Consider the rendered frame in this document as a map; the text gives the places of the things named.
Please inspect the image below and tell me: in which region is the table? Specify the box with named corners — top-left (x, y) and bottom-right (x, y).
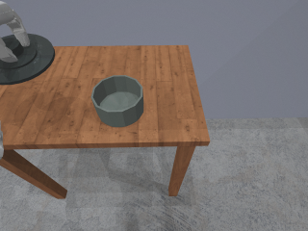
top-left (0, 45), bottom-right (210, 199)

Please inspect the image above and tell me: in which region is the lid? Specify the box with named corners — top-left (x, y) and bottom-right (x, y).
top-left (0, 34), bottom-right (55, 86)

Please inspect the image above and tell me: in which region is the knob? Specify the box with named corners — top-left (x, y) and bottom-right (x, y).
top-left (3, 38), bottom-right (24, 57)

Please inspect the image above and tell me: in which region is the pot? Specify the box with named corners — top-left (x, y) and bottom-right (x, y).
top-left (90, 75), bottom-right (144, 128)

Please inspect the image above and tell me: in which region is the robot left hand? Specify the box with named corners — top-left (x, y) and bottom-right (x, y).
top-left (0, 1), bottom-right (30, 63)

